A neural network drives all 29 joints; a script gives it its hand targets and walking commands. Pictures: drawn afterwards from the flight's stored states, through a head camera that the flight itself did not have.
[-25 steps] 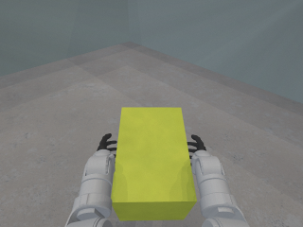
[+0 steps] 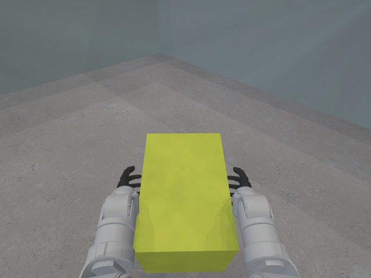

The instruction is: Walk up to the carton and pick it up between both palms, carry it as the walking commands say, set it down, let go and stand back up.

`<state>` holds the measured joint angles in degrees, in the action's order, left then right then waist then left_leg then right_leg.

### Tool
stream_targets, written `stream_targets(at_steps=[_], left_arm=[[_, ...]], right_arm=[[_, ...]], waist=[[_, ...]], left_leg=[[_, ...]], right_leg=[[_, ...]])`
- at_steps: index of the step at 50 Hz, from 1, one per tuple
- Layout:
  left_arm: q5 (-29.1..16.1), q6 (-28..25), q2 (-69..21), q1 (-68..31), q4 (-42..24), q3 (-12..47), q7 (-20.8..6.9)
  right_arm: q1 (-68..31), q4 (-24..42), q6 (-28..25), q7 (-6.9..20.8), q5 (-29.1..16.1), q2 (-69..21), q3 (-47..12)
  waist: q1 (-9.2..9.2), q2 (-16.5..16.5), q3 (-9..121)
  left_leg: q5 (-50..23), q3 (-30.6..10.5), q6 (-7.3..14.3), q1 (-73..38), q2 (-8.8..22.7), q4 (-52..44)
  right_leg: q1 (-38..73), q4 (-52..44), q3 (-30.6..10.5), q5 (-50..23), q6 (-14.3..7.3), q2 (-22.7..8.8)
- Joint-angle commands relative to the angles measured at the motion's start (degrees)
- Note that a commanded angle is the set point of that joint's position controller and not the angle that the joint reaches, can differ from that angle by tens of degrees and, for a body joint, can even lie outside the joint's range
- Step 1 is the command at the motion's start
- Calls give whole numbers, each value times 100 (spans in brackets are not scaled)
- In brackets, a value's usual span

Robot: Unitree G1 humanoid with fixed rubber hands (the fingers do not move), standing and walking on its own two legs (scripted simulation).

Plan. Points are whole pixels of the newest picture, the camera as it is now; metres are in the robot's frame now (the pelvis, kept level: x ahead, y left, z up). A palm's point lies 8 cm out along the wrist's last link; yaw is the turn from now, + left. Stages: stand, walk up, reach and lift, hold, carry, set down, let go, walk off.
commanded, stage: hold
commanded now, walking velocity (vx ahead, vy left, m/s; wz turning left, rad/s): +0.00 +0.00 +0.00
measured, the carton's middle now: (184, 200) +0.33 +0.00 -0.02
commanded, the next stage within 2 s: carry in 0.44 s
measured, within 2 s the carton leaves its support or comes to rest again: neither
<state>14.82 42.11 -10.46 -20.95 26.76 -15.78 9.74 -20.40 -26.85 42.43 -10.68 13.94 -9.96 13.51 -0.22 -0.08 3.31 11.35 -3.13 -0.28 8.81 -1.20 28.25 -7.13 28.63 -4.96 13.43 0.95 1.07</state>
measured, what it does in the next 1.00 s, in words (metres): walks backwards, turning right: left foot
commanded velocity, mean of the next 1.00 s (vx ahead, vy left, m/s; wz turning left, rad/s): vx -0.24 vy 0.00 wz -0.60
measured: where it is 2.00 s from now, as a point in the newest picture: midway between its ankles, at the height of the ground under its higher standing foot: outside the picture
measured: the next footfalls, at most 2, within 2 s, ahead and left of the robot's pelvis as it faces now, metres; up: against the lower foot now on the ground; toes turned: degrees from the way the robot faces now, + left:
left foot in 0.92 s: -0.04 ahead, +0.10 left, +0.00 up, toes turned -15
right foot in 1.22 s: -0.34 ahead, -0.12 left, +0.00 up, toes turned -35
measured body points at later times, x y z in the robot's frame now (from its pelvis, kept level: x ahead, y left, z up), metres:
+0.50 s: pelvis +0.00 -0.01 -0.01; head -0.07 -0.01 +0.44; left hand +0.30 +0.14 +0.04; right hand +0.31 -0.15 +0.05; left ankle +0.06 +0.12 -0.74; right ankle +0.04 -0.13 -0.74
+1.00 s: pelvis -0.16 +0.02 -0.02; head -0.09 +0.01 +0.42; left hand +0.17 +0.05 +0.03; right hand +0.07 -0.22 +0.05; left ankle -0.08 +0.11 -0.74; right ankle -0.03 -0.13 -0.71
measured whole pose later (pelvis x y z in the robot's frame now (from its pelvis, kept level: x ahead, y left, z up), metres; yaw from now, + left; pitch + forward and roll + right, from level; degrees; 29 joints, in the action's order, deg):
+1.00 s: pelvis -0.16 +0.02 -0.02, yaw -20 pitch +4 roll +2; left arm 3.5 66.5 -8.2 -12.0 -21.6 -5.6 13.1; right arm -13.2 21.8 67.1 -15.9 2.4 -8.4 1.8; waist -1.8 -4.5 -5.0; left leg 13.6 5.7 1.7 26.3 -0.4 37.1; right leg -41.0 42.9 -8.5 16.7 5.6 5.4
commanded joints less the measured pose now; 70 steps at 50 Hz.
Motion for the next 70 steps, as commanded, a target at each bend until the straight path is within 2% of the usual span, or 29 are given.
stream_targets(at_steps=[1, 4, 10, 11, 13, 17, 21, 22, 29, 33, 35, 36, 37, 38, 41, 46, 47, 48, 49, 50, 52, 58, 60, 61, 62, 63, 64, 67, 70], left_arm=[[-1529, -180, -6265, -3624, -81, 2884, -2523], [-1712, -249, -6359, -4012, -658, 3237, -2532], [-1582, -220, -6150, -3687, -407, 2920, -2583], [-1581, -189, -6338, -3722, -311, 3092, -2570], [-1563, -168, -6336, -3713, -228, 2969, -2569], [-1609, -191, -6177, -3499, -282, 2878, -2579], [-1728, -177, -6141, -3255, -1025, 3427, -2521], [-1969, -200, -5999, -4041, -1116, 3762, -2484], [-2690, 635, -6064, -3622, -2673, 4742, -2144], [-3056, 1300, -6107, -3183, -3785, 5164, -1809], [-3237, 1572, -6028, -2784, -4267, 5115, -1664], [-3216, 1737, -5911, -2591, -4418, 5001, -1580], [-3089, 1894, -5614, -2531, -4281, 4702, -1497], [-3034, 2076, -5650, -2108, -4100, 4687, -1418], [-3086, 2253, -5614, -2023, -5141, 4580, -1241], [-2895, 2292, -5543, -1274, -5514, 4374, -987], [-2951, 2274, -5611, -1454, -5678, 4577, -924], [-3027, 2232, -5611, -1296, -5978, 4549, -919], [-3185, 2200, -5532, -1521, -6397, 4844, -964], [-3297, 2193, -5437, -2139, -6886, 5037, -982], [-3295, 2280, -5535, -1603, -6278, 4912, -945], [-3456, 2646, -5191, -1428, -5825, 4993, -955], [-3418, 2740, -5154, -1375, -5621, 4948, -941], [-3426, 2788, -5200, -1396, -5445, 4902, -979], [-3320, 2832, -5129, -1200, -5039, 4735, -999], [-3307, 2759, -5104, -1220, -5179, 4801, -1054], [-3224, 2646, -5286, -1179, -5014, 4704, -1051], [-3066, 2485, -5474, -1515, -5417, 4414, -1101], [-2888, 2339, -5626, -1264, -5439, 4125, -1077]], right_arm=[[-3949, 370, -353, 2620, -1506, -5894, -2634], [-3925, 493, -390, 2642, -1596, -6075, -2725], [-4047, 560, -357, 2593, -1531, -6087, -2714], [-4102, 682, -414, 2630, -1690, -6155, -2854], [-3974, 524, -385, 2609, -1592, -6148, -2726], [-4114, 765, -354, 2628, -1602, -6078, -2921], [-3421, 978, -283, 2496, -1723, -6199, -3249], [-4089, 1437, -279, 2476, -1733, -5890, -3307], [-3438, 2718, 464, 1992, -2118, -6104, -3953], [-2661, 3590, 1115, 1597, -2380, -6049, -4173], [-2666, 4398, 1358, 1346, -2552, -6000, -4387], [-2607, 4635, 1550, 1236, -2620, -6050, -4498], [-2441, 4618, 1735, 1171, -2582, -5936, -4382], [-2349, 4631, 1891, 1112, -2530, -5928, -4451], [-2593, 5552, 2058, 1023, -3127, -6135, -4835], [-2300, 6092, 2204, 954, -3433, -6143, -4951], [-2169, 6155, 2159, 951, -3392, -6147, -4846], [-1958, 6121, 2146, 944, -3428, -6212, -4886], [-1779, 6302, 2016, 995, -3315, -5866, -4524], [-1459, 6179, 2039, 1028, -3235, -6039, -4449], [-1445, 6423, 2107, 1004, -3121, -5781, -4466], [-453, 5688, 2434, 851, -2587, -5050, -3859], [-407, 5453, 2469, 806, -2504, -4941, -3710], [-522, 5489, 2480, 774, -2440, -4835, -3666], [-516, 5353, 2492, 726, -2306, -4616, -3530], [-640, 5559, 2466, 763, -2422, -4997, -3863], [-1119, 5805, 2462, 820, -2507, -5088, -4107], [-2259, 5985, 2352, 949, -3139, -5812, -4654], [-2157, 5870, 2312, 991, -3371, -6131, -4852]], waist=[[-79, -63, 1353], [-77, 264, 1569], [-7, -343, 1507], [70, 277, 1504], [28, 390, 1422], [143, -547, 1530], [44, 31, 1542], [-52, 130, 1578], [3, 159, 2642], [85, 1017, 2955], [225, 519, 2947], [247, -418, 2550], [207, -2420, 1940], [183, -2119, 1841], [134, -931, 2227], [175, -1844, 2962], [77, -1281, 3089], [90, 321, 3176], [65, 3229, 3192], [116, 2411, 2743], [190, 167, 2811], [-38, 1860, 2293], [-17, 1782, 2242], [17, 1285, 2131], [71, 491, 1933], [-44, -1394, 2004], [70, -2578, 1976], [-9, -1611, 1933], [71, -1193, 1892]], left_leg=[[-184, -56, 11, -815, -194, -574], [-176, -45, -39, -891, -255, -514], [-270, -42, 31, -857, -244, -561], [-424, 2, 2, -1011, -282, -486], [-210, 30, -40, -809, -259, -565], [-381, 9, 26, -998, -248, -509], [-1179, -27, 1, -1147, -326, -474], [-1596, -26, -36, -396, 998, 131], [-3334, -205, 332, -18, 1476, 1161], [-3123, -970, 893, 283, 2392, 775], [-2017, -525, 638, 1346, 2054, 1461], [-581, 94, 250, 2210, 1336, 1855], [2120, 709, -181, 3092, -13, 2965], [2497, 217, -216, 2765, -63, 3957], [1617, 121, -183, 2366, 27, 3737], [1535, 1036, 96, -369, -431, 201], [895, 794, 211, -1305, 133, -990], [-130, -521, 821, -1350, 1662, -1179], [-2094, -1910, 1847, -515, 3595, -565], [-3930, -1073, 1707, -152, 3538, -92], [-4913, 268, 941, -326, 2567, 365], [-4552, 922, 416, -575, 2386, 594], [-4092, 985, 204, -471, 2356, 923], [-3536, 1036, 4, -187, 2234, 1405], [-1302, 1006, -288, 1254, 1921, 1832], [2449, 1051, -605, 2931, 1153, 2763], [3057, 541, -624, 3281, 760, 3515], [1594, 281, -468, 2759, 710, 4262], [1248, 320, -430, 2603, 512, 3770]], right_leg=[[-337, -731, 160, 33, -159, 310], [-363, -725, 86, 14, -246, 297], [-268, -795, 108, -89, -168, 339], [-367, -741, 43, -193, -211, 282], [-344, -771, 86, -70, -220, 296], [-434, -838, 143, 30, -135, 303], [-205, -827, -3, -818, -123, 274], [-738, -107, -183, -1573, -195, -739], [-1620, 1374, -550, -2456, -273, -540], [-2171, 2238, -430, 953, -221, -125], [-1349, 1622, -800, 964, -431, -373], [-929, 834, -1416, 326, -586, -574], [-1228, -888, -3572, -1009, -1063, -1757], [-1809, -1097, -3694, -1036, -1207, -1781], [-1468, -896, -2538, -567, -635, -1171], [-1416, -1603, -1174, -1349, 655, -374], [-1659, -1102, -871, -1268, 869, -176], [-2104, 836, 123, 462, 971, 557], [-2943, 3534, 565, 2311, 677, 306], [-3072, 4609, 91, 1919, 411, -483], [-2773, 4926, 359, 1174, 209, -151], [-2083, 1784, 1217, 1577, 212, 137], [-1774, 510, 1027, 876, 201, 99], [-1431, -437, 531, 159, 139, -115], [-726, -611, -567, -1550, -106, -738], [253, -85, -2337, -5318, -554, -2060], [-210, 84, -2879, -6576, -1033, -2136], [-920, 69, -1181, -3620, -451, -1424], [-816, -362, -1483, -1560, -377, -1054]])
